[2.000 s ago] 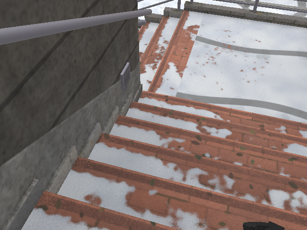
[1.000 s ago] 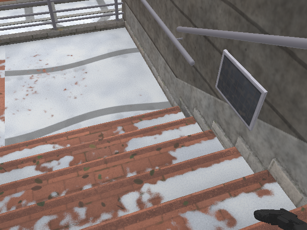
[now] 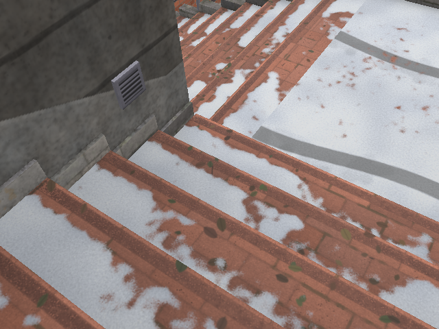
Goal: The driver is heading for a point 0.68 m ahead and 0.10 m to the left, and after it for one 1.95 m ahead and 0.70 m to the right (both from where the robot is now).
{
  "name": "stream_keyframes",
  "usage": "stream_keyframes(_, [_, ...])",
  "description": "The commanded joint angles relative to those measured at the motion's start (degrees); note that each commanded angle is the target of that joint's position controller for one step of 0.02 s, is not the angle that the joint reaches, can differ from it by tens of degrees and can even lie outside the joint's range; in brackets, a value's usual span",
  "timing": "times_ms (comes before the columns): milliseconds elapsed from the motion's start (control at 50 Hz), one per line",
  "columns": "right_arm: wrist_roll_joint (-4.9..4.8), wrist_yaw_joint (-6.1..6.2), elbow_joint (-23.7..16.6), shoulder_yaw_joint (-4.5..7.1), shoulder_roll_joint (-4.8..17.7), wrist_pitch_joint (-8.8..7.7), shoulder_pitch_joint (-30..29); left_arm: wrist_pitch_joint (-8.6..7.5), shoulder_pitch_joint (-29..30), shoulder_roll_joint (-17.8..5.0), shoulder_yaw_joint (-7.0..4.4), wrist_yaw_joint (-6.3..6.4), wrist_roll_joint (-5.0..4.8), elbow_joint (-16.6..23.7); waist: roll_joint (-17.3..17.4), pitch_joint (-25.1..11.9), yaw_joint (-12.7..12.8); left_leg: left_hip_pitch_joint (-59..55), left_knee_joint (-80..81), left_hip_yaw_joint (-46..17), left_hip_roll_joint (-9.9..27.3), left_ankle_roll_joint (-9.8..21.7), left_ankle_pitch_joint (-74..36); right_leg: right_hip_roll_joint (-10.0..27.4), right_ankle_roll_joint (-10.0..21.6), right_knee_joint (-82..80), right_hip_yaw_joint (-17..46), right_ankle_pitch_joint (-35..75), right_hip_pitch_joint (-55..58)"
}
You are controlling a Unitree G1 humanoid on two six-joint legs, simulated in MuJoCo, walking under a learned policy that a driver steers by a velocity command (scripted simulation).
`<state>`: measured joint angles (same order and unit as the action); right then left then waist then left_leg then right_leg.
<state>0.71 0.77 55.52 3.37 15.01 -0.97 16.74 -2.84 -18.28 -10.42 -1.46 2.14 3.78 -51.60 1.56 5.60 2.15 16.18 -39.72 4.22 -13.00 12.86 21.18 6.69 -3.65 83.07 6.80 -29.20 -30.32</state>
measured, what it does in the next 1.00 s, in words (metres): goes down, turning left: right foot 0.15 m lower, then left foot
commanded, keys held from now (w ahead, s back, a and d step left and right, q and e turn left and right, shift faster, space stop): w+q+shift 0.24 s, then w+shift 0.40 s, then shift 0.10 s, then e+shift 0.26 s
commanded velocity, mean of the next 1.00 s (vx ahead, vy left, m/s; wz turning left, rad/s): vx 0.82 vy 0.00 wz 0.36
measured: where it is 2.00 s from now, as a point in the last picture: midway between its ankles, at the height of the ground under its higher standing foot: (212, 248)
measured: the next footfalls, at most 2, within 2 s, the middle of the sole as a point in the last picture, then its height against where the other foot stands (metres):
right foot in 0.26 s outside the picture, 0.15 m lower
left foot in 0.64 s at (223, 297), level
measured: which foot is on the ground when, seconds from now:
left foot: down 0.00-0.26, up 0.28-0.62, down 0.64-0.96, up 0.98-1.00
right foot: up 0.00-0.24, down 0.26-0.66, up 0.68-0.94, down 0.96-1.00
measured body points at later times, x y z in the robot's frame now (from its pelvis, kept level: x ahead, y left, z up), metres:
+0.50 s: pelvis +0.38 -0.09 -0.15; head +0.38 -0.10 +0.30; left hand +0.18 +0.06 -0.28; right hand +0.67 -0.20 -0.22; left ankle +0.48 +0.07 -0.78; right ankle +0.31 -0.23 -0.85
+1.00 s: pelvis +0.76 +0.04 -0.24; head +0.77 +0.04 +0.21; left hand +0.71 +0.32 -0.37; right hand +0.89 -0.19 -0.39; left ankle +0.61 +0.10 -0.79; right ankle +0.85 +0.03 -0.98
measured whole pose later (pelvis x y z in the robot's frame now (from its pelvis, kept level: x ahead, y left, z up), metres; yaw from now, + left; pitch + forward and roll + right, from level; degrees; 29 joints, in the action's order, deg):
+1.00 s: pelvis +0.76 +0.04 -0.24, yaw +19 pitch -4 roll +3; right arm 0.8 5.2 55.9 3.4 13.2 -3.9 17.2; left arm -1.2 -18.0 -15.6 -3.0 -2.5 1.4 -47.3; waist -2.6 4.7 2.9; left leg 22.0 -90.6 6.8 -0.9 4.1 38.1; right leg -2.8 5.6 27.1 -1.6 7.9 -16.2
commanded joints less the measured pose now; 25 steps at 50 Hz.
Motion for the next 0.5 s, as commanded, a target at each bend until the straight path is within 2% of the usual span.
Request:
stream_keyframes(20, [1.39, 0.64, -7.8, 1.72, 9.5, -3.74, -5.4, 1.50, 2.5, -9.4, -1.87, 0.01, 0.59, 6.0, -8.3, 0.0, 2.4, 13.9, 20.3, -33.0, 22.0, 12.4, -18.9, -1.4, -2.7, -20.2, -3.4, 12.0, 2.5])
stream_keyframes(40, [1.54, -0.02, -6.4, 1.64, 8.1, -4.82, -4.4, 1.50, -0.5, -8.8, -2.20, -0.33, -0.37, 4.0, -8.1, -1.7, 3.2, 14.7, 16.5, -28.9, 18.6, 10.6, -23.2, -1.4, -1.9, -23.3, -2.9, 28.1, 5.2])
stream_keyframes(60, [-0.10, 0.49, -5.7, 1.15, 5.2, -5.68, -3.5, 0.80, 1.1, -8.9, -2.60, -1.01, -1.59, 5.0, -6.8, -2.4, 2.7, 15.3, 12.7, -26.7, 14.8, 7.4, -16.9, -0.2, -0.6, -32.6, 0.9, 45.2, 6.9])
stream_keyframes(80, [-0.79, 0.95, -5.6, 0.82, 4.0, -5.79, -4.8, 0.32, 1.7, -8.9, -2.51, -1.81, -1.29, 5.1, -4.2, -4.0, 2.8, 16.1, 8.7, -24.6, 11.3, 4.7, -9.2, -0.4, 0.1, -38.1, 1.7, 53.7, 12.3])
stream_keyframes(100, [-0.77, 0.86, -6.2, 0.75, 4.8, -5.42, -5.4, 0.38, 2.7, -9.0, -2.50, -2.40, -1.21, 5.2, -2.3, -4.9, 2.3, 15.4, 5.3, -24.2, 9.4, 3.3, -8.5, -2.4, 0.7, -39.9, 0.4, 53.7, 14.2])
stream_keyframes(120, [-0.42, 0.61, -7.2, 0.91, 5.8, -4.79, -4.9, 0.62, 4.5, -8.7, -2.12, -2.76, -1.49, 6.5, -1.4, -5.8, 0.5, 15.4, 1.4, -22.4, 8.0, 1.8, -10.0, -4.2, 1.1, -43.4, -1.3, 51.1, 17.4])
stream_keyframes(140, [0.00, 0.49, -6.7, 0.94, 6.6, -4.04, -2.7, 0.88, 7.3, -8.3, -1.89, -2.89, -2.70, 7.9, 1.2, -4.6, -1.4, 15.3, -1.3, -24.1, 8.5, 1.3, -8.2, -5.4, 1.5, -44.9, -1.1, 47.1, 17.7])
stream_keyframes(160, [0.62, 0.46, -6.4, 1.13, 6.6, -3.30, -0.1, 0.65, 9.0, -7.5, -1.50, -3.16, -3.23, 9.1, 2.6, -3.4, -3.3, 14.3, -3.9, -25.3, 8.6, 1.0, -7.3, -6.2, 1.9, -46.6, -0.8, 45.0, 18.4])
stream_keyframes(180, [1.40, 0.58, -7.2, 1.03, 6.6, -2.97, -0.1, 0.08, 6.5, -6.8, -1.49, -3.39, -3.81, 8.7, 2.6, -4.1, -2.5, 15.5, -7.7, -26.3, 8.2, 0.4, -5.3, -7.9, 1.6, -45.9, -2.1, 45.6, 23.4])
stream_keyframes(200, [1.78, 0.89, -7.3, 1.04, 6.8, -2.03, -0.8, -0.42, 1.2, -7.8, -1.94, -3.43, -4.61, 6.7, 2.7, -3.3, 0.7, 12.5, -14.4, -26.6, 8.2, 0.3, -5.7, -5.9, 2.0, -50.9, 0.2, 43.3, 25.4])
stream_keyframes(220, [2.07, 1.16, -8.2, 1.08, 7.6, -1.50, -2.5, -0.92, -6.0, -9.6, -3.08, -3.11, -5.14, 4.8, 1.8, -4.6, 5.7, 9.1, -24.8, -26.1, 7.3, -0.1, -11.2, -4.5, 1.4, -57.2, 0.2, 44.0, 29.5])
stream_keyframes(240, [1.89, 1.14, -9.8, 1.07, 7.4, -1.11, -5.7, -1.12, -14.5, -11.5, -4.22, -2.54, -4.61, 1.6, -0.4, -5.8, 10.9, 9.8, -40.2, -23.6, 6.0, -1.0, -18.7, -4.1, 0.6, -62.8, -1.2, 44.9, 36.0])
stream_keyframes(260, [1.71, 0.77, -10.4, 0.86, 3.6, -1.72, -6.1, -1.22, -19.8, -13.3, -5.15, -1.97, -3.67, -0.7, -9.6, -7.3, 12.2, 18.8, -61.8, -18.9, 1.2, -2.9, -2.6, -1.8, 1.4, -60.6, -0.5, 43.3, 44.0])
stream_keyframes(280, [-0.72, 0.83, -13.2, -0.81, -3.0, -2.21, -3.9, -1.97, -19.7, -11.2, -3.03, -2.98, -1.40, -1.8, -17.4, -4.4, 6.4, 40.7, -82.5, -18.0, 0.1, -2.8, 21.9, 4.2, -2.2, -39.6, 4.5, 64.6, 50.0])
stream_keyframes(300, [-2.46, 1.81, -16.4, -2.31, -6.8, -2.92, 3.7, -1.76, -16.0, -8.8, -1.86, -4.06, -0.47, -0.9, -22.9, -10.3, -1.5, 49.9, -88.5, -11.6, 5.4, -2.8, 18.5, 11.2, -2.9, -40.0, 15.3, 65.5, 52.1])
stream_keyframes(320, [-1.62, 1.71, -15.9, -2.79, -6.1, -3.13, 5.8, -1.89, -15.8, -11.0, -2.73, -3.97, -0.42, -0.5, -19.2, -13.8, -2.2, 55.5, -89.7, -8.1, 7.4, -3.2, 13.4, 17.1, 4.8, -51.8, 28.8, 35.4, 51.0])
stream_keyframes(340, [1.34, 0.90, -16.4, -2.63, -2.9, -2.90, -1.7, -2.86, -12.1, -12.4, -3.63, -3.60, -1.51, 0.2, -13.7, -9.4, -0.5, 57.4, -84.6, -9.9, 9.9, -3.7, 6.3, 19.3, 9.9, -62.3, 37.7, 6.2, 40.8])
stream_keyframes(360, [3.12, -0.02, -18.0, -1.78, 0.5, -2.32, -11.7, -3.96, -9.2, -10.4, -2.61, -3.29, -1.84, -0.1, -3.1, 0.5, 0.8, 57.3, -77.3, -13.1, 13.4, -4.7, 2.3, 16.9, 10.4, -64.5, 34.2, -2.0, 28.2])
stream_keyframes(380, [3.37, -0.96, -19.2, -2.02, -1.4, -2.02, -16.9, -5.48, -9.3, -8.1, -1.35, -2.81, -1.26, -2.4, -0.8, 5.5, 0.7, 56.4, -71.2, -17.7, 14.1, -4.8, -3.7, 15.9, 10.1, -61.3, 31.8, 7.7, 18.9])
stream_keyframes(400, [2.16, -1.66, -19.5, -2.21, -1.3, -1.74, -15.9, -6.43, -8.8, -7.9, -0.76, -3.05, -0.56, -3.2, 1.3, 7.6, -2.1, 50.3, -56.2, -18.3, 13.8, -5.3, -9.0, 11.7, 7.5, -61.5, 23.6, 12.0, 11.4])
stream_keyframes(420, [1.50, -2.20, -19.8, -2.75, -1.8, -1.76, -16.5, -6.55, -4.3, -7.2, -0.40, -2.63, -1.43, -3.1, 0.1, 8.9, -5.0, 37.9, -38.7, -16.0, 12.7, -7.0, -15.3, 5.9, 5.9, -66.2, 14.0, 11.0, -0.3])
stream_keyframes(440, [1.55, -2.35, -18.8, -2.55, -1.0, -1.20, -15.2, -6.33, -1.8, -8.8, -0.64, -2.54, -2.12, -2.2, -3.3, 7.3, -5.3, 26.8, -29.9, -12.1, 11.1, -8.1, -22.9, 2.8, 6.9, -70.2, 8.1, 12.7, -6.5])
stream_keyframes(460, [1.86, -2.39, -18.0, -1.82, 0.7, -1.36, -14.4, -6.37, -1.6, -10.6, -0.84, -2.27, -2.94, -2.1, -6.7, 6.3, -6.1, 20.5, -22.8, -11.7, 12.0, -8.1, -28.5, 4.0, 8.7, -68.9, 8.2, 21.0, -7.0])
stream_keyframes(480, [1.64, -2.94, -17.4, -1.35, 2.4, -1.65, -14.7, -6.11, -1.8, -10.1, -0.66, -2.04, -4.11, -2.2, -5.6, 5.5, -6.3, 16.9, -17.1, -8.9, 12.1, -7.7, -31.0, 3.7, 8.8, -69.0, 4.5, 27.6, -4.7])
stream_keyframes(500, [0.94, -3.37, -18.2, -1.72, 1.5, -1.69, -17.9, -5.76, -5.1, -10.4, -0.77, -2.07, -4.84, -2.7, -6.3, 4.2, -4.4, 15.4, -12.7, -3.9, 12.4, -6.9, -29.2, 4.8, 9.1, -71.4, 2.5, 33.3, 0.5])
